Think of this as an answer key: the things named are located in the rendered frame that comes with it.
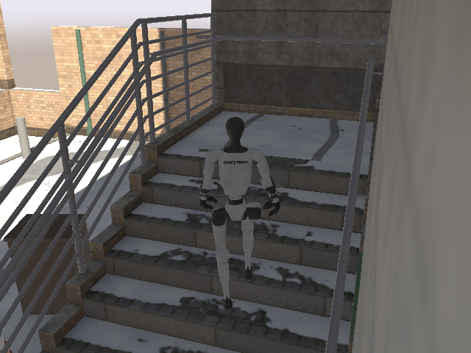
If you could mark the robot left hand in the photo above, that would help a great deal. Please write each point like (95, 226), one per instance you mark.
(207, 206)

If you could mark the robot right foot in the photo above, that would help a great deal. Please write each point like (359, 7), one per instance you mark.
(247, 273)

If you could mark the robot left upper arm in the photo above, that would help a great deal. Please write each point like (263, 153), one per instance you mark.
(211, 157)

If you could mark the robot foot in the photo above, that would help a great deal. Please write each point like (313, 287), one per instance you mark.
(227, 303)
(247, 273)

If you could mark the robot right hand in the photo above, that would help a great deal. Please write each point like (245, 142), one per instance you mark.
(269, 205)

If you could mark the robot left foot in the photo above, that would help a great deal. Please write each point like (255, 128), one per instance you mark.
(227, 303)

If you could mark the robot left forearm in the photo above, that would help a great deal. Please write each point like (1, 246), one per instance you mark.
(203, 194)

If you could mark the robot right forearm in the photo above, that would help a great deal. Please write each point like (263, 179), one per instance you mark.
(273, 192)

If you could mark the robot right upper arm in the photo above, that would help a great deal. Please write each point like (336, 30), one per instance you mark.
(258, 156)

